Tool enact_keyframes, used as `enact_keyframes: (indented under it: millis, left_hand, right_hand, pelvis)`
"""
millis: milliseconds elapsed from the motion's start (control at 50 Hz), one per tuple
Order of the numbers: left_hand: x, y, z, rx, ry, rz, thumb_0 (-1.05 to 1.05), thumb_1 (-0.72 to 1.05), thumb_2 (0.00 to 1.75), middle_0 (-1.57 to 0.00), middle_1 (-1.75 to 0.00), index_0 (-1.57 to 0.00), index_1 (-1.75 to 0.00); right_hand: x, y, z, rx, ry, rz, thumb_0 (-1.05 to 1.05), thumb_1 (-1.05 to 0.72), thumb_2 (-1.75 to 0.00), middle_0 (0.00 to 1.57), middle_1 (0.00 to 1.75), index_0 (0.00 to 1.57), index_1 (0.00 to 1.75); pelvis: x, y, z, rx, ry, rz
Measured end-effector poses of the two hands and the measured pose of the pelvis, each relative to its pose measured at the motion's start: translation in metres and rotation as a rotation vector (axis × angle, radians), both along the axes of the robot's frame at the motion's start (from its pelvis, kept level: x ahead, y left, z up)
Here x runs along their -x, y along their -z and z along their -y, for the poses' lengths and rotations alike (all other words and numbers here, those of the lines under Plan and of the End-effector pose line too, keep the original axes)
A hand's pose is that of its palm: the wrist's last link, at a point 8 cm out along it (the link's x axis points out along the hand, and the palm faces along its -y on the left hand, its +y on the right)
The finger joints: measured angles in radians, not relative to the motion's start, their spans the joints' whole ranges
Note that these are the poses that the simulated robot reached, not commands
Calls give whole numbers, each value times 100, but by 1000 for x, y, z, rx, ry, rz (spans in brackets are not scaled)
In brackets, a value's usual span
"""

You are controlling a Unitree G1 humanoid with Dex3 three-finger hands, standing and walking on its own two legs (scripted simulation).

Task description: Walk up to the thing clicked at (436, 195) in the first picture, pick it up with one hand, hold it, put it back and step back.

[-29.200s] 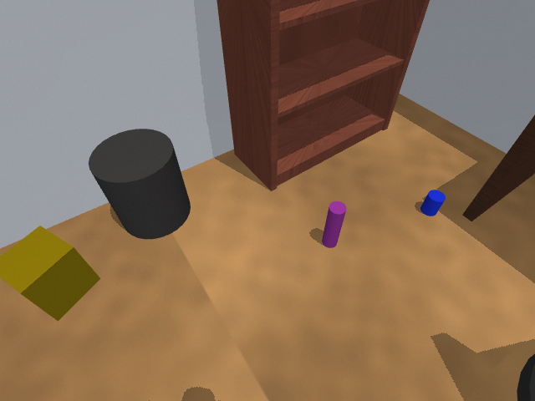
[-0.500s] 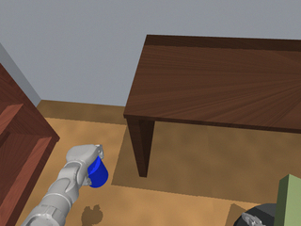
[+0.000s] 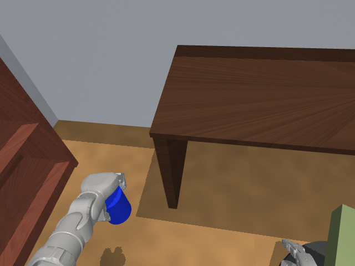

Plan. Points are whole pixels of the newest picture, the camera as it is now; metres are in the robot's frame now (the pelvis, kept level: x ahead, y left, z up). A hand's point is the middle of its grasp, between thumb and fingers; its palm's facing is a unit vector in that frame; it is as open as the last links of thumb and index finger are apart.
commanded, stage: hold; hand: left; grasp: from above
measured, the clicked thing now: (113, 203) +0.30 +0.22 -0.10
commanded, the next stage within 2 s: crouch in 0.84 s
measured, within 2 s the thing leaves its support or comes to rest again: neither
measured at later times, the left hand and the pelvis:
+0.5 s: hand (102, 201) +0.28 +0.22 -0.04, palm faces -0.48 -0.06 -0.87, open 10.4 cm; pelvis +0.00 +0.00 +0.00, yaw +0 degrees
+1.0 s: hand (102, 196) +0.29 +0.22 -0.04, palm faces -0.48 -0.06 -0.88, open 10.4 cm; pelvis +0.01 +0.00 +0.01, yaw +0 degrees
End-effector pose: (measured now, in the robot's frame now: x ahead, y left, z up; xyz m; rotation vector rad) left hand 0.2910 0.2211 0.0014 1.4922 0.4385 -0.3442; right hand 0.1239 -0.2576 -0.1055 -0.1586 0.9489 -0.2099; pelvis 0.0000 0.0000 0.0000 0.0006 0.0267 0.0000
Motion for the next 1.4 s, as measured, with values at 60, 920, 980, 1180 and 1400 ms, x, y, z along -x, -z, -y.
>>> enact_keyframes:
  millis: [60, 920, 980, 1180, 1400]
  left_hand:
    - [2, -3, 1, -3, -1, 6, 4, -10, 74, -63, -82, -56, -81]
    - [-5, -19, -4, -1, -4, 11, 4, -10, 74, -63, -82, -57, -80]
    - [-6, -19, -4, 1, -3, 5, 4, -10, 74, -63, -82, -57, -80]
    - [-2, 5, -4, 8, 12, -21, 3, -9, 73, -63, -81, -56, -80]
    - [-8, 83, -11, -51, 41, -14, 3, -8, 71, -62, -80, -56, -79]
  right_hand:
    - [-2, -1, 0, -1, -4, 10, 1, -91, -90, 20, 30, 20, 30]
    - [-18, -5, -5, -9, -11, 18, 1, -91, -90, 20, 30, 20, 30]
    - [-18, -5, -4, -7, -7, 17, 1, -91, -90, 20, 30, 20, 30]
    - [-13, -5, -1, 7, -5, -11, 1, -90, -90, 20, 30, 20, 30]
    - [25, 31, 16, 74, -19, -151, 1, -90, -90, 20, 30, 20, 30]
  pelvis:
    - [2, 0, 1, -1, -2, 5]
    - [-5, -5, 2, -2, -3, 20]
    - [-6, -5, 2, -2, -3, 21]
    - [-6, -3, 2, -2, -8, -1]
    - [11, 32, 2, 14, -24, -170]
